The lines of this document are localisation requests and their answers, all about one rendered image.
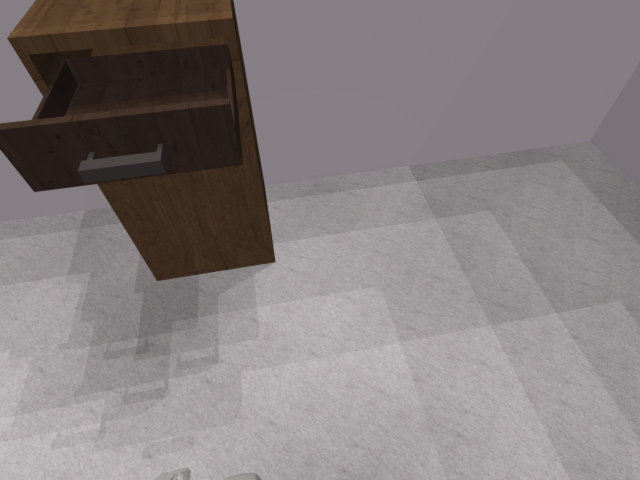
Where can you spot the handle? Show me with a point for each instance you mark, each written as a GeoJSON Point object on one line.
{"type": "Point", "coordinates": [95, 170]}

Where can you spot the drawer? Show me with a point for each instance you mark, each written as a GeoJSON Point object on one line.
{"type": "Point", "coordinates": [125, 104]}

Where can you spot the cabinet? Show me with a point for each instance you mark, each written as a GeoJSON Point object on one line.
{"type": "Point", "coordinates": [182, 224]}

